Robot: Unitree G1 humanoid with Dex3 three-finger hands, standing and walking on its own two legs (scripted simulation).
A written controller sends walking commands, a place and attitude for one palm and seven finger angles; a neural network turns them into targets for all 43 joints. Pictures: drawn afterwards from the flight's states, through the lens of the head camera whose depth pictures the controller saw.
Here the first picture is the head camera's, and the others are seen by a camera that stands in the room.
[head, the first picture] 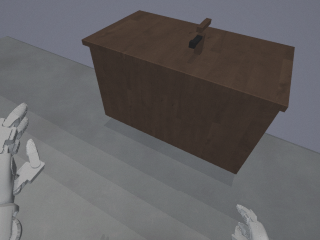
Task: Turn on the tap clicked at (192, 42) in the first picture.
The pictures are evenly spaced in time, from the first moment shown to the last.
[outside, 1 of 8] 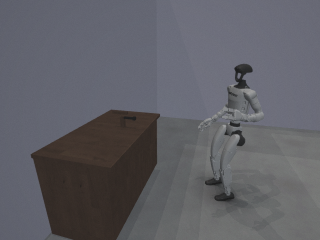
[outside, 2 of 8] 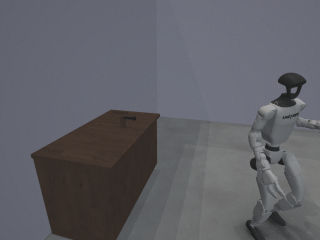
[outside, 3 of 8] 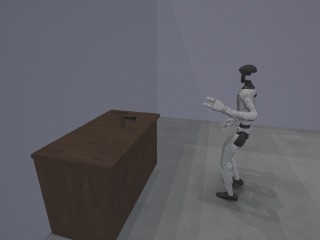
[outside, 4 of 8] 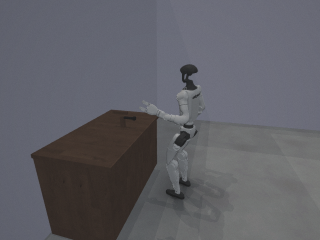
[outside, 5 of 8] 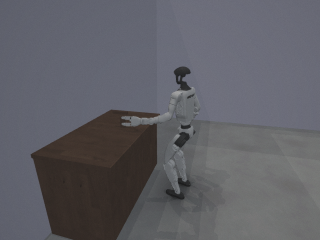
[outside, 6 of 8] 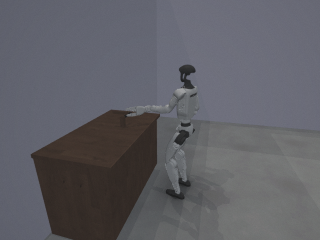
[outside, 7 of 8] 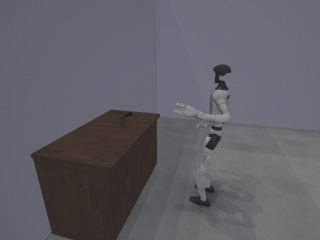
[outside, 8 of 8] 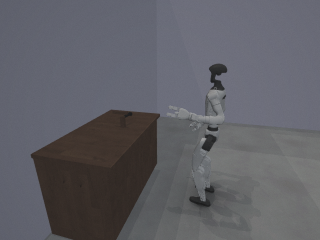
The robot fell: no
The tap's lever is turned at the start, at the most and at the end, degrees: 0 77 77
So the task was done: yes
